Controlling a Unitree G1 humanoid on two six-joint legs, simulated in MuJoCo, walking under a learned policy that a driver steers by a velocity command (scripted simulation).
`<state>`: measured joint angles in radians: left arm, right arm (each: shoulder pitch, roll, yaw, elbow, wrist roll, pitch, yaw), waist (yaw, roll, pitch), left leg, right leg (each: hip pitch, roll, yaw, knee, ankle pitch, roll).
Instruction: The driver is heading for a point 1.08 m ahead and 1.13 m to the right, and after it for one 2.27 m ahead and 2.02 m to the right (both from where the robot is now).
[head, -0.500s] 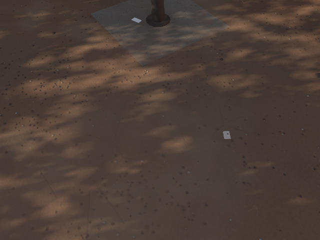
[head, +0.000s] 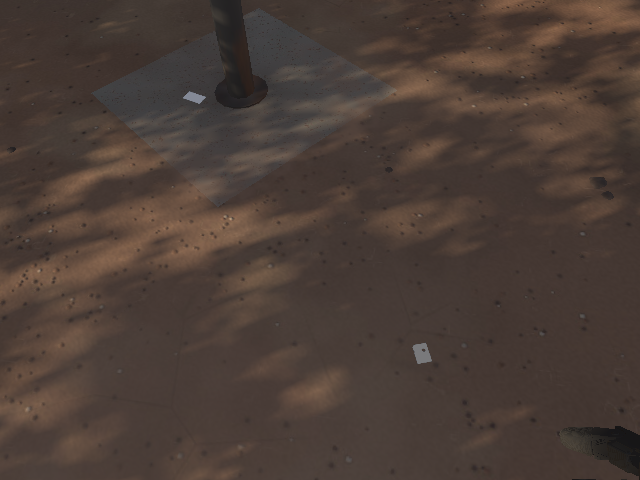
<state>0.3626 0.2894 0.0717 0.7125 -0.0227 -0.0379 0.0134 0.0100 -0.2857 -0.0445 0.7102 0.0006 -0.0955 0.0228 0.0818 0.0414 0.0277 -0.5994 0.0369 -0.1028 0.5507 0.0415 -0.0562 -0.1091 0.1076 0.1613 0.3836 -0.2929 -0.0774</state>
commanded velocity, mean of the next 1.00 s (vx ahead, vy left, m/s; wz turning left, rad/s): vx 0.50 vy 0.00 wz -0.60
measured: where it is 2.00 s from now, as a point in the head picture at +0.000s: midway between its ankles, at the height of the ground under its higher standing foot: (631, 303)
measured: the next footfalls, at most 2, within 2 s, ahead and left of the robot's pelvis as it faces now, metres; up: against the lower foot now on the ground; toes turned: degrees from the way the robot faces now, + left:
left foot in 0.10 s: +0.23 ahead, +0.14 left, +0.00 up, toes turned -8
right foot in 0.60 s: +0.44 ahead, -0.19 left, +0.00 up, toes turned -25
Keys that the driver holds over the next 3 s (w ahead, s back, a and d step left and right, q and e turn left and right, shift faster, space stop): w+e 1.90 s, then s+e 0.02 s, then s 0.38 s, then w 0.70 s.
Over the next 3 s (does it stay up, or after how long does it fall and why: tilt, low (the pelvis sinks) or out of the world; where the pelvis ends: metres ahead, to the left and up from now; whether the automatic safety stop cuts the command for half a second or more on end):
stays up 1.00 -0.75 -0.01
